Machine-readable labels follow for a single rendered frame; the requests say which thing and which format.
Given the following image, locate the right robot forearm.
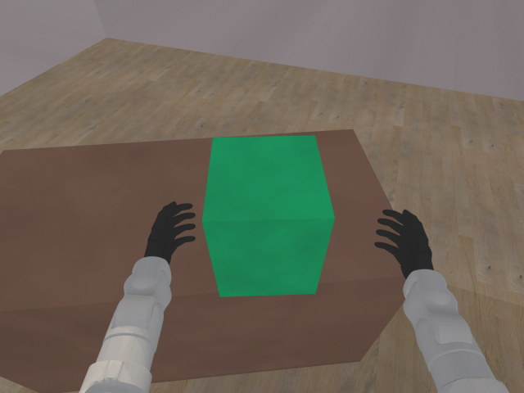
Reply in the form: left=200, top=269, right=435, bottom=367
left=403, top=269, right=509, bottom=393

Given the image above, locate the left robot forearm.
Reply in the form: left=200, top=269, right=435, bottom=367
left=79, top=256, right=172, bottom=393

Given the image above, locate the robot left hand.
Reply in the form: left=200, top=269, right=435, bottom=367
left=144, top=201, right=196, bottom=264

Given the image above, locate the pedestal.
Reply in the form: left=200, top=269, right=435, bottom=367
left=0, top=129, right=406, bottom=393

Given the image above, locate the robot right hand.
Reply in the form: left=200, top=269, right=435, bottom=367
left=374, top=210, right=434, bottom=279

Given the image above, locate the carton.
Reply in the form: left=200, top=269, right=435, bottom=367
left=202, top=135, right=335, bottom=297

